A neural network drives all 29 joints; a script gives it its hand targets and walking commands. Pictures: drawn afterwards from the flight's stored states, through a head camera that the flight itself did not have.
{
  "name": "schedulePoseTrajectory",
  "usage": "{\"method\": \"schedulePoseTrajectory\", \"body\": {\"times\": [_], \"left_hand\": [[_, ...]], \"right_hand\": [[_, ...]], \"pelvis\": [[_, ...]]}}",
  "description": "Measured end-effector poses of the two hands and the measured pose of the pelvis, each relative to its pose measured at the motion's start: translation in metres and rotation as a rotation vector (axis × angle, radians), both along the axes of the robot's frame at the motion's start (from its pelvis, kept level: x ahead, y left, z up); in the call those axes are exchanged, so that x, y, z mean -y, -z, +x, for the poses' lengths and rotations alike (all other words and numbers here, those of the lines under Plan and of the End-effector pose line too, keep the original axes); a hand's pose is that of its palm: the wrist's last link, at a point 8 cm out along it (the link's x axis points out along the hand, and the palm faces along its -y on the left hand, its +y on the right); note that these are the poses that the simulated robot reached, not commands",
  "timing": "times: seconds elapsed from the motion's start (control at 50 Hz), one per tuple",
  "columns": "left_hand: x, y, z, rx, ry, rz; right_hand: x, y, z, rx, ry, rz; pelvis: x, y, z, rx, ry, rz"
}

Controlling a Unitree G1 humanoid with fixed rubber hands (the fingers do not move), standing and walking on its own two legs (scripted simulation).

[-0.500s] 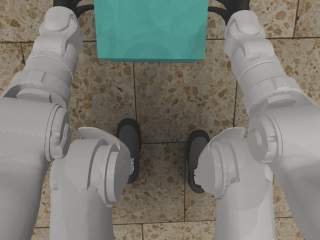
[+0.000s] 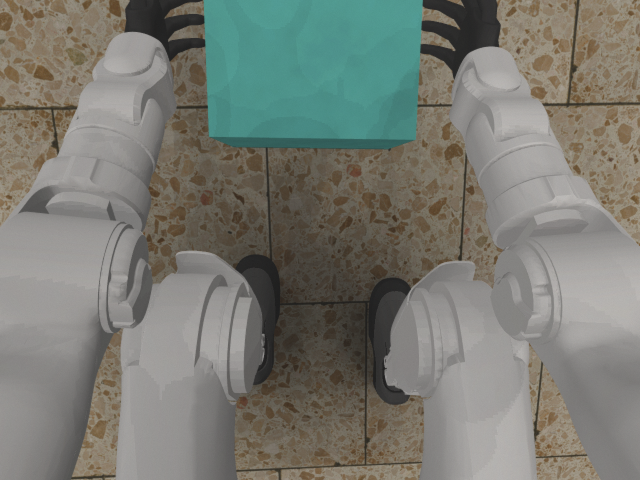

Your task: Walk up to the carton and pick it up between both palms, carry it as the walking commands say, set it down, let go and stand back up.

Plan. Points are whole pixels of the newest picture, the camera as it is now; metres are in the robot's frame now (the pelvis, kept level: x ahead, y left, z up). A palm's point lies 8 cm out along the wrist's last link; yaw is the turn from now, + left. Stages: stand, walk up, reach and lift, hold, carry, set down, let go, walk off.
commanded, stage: reach and lift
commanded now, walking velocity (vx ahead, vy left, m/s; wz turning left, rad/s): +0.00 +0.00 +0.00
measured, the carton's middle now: (312, 83) +0.51 +0.05 -0.27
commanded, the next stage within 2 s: none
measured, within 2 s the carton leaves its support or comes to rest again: neither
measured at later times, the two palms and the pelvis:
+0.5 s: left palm (125, 16) +0.52 +0.21 -0.12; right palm (492, 39) +0.53 -0.10 -0.12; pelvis -0.01 +0.00 +0.01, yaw +0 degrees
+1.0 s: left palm (95, 2) +0.50 +0.21 -0.06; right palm (527, 18) +0.52 -0.09 -0.05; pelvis +0.00 +0.00 +0.05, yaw +0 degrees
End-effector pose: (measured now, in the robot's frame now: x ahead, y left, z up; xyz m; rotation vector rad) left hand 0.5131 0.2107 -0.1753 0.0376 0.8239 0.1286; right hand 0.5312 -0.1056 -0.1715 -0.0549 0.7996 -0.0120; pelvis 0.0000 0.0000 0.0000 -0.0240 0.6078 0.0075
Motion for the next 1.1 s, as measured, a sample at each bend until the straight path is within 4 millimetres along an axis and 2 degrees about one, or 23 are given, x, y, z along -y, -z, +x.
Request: {"method": "schedulePoseTrajectory", "body": {"times": [0.28,0.46,0.58,0.84,0.94,1.1], "left_hand": [[0.003,-0.024,-0.003,0.046,-0.026,0.004],[0.002,-0.049,0.001,0.076,-0.039,0.014],[-0.001,-0.066,0.003,0.089,-0.048,0.015],[0.005,-0.085,0.001,0.116,-0.079,0.025],[0.007,-0.101,-0.004,0.121,-0.122,0.040],[0.002,-0.131,-0.013,0.129,-0.123,0.040]], "right_hand": [[-0.001,-0.027,-0.003,0.053,0.044,-0.001],[-0.003,-0.047,-0.004,0.083,0.071,0.006],[-0.007,-0.062,-0.002,0.096,0.079,0.007],[-0.006,-0.090,-0.002,0.126,0.122,-0.003],[-0.010,-0.108,-0.007,0.139,0.162,-0.021],[-0.011,-0.135,-0.016,0.143,0.130,0.006]], "pelvis": [[0.002,-0.003,-0.005,0.004,0.005,0.005],[0.001,-0.009,-0.006,-0.019,0.003,0.005],[0.001,-0.017,-0.004,-0.052,-0.003,0.000],[-0.002,-0.033,0.003,-0.132,-0.005,-0.013],[-0.003,-0.041,0.003,-0.156,-0.005,-0.012],[-0.004,-0.059,-0.001,-0.168,-0.008,-0.012]]}}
